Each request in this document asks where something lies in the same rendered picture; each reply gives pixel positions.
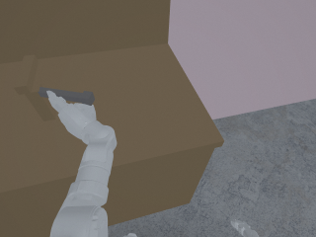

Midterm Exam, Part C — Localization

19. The tap lever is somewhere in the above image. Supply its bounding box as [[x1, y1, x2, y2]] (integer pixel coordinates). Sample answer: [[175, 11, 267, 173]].
[[38, 87, 95, 106]]

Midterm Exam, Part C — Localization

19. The right robot hand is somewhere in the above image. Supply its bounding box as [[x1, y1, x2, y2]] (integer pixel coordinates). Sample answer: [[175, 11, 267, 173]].
[[230, 218, 259, 237]]

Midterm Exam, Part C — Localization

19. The counter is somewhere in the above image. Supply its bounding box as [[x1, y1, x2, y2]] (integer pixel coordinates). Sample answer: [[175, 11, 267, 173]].
[[0, 0, 224, 237]]

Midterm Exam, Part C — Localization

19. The left robot upper arm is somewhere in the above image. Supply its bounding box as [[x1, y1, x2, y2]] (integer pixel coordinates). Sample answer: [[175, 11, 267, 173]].
[[50, 205, 109, 237]]

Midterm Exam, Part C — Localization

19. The robot left forearm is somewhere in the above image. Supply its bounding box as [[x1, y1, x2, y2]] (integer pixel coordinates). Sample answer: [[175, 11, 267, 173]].
[[49, 120, 118, 237]]

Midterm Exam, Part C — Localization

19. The left robot hand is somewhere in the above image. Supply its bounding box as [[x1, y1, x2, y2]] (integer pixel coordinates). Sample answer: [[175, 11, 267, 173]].
[[46, 90, 97, 139]]

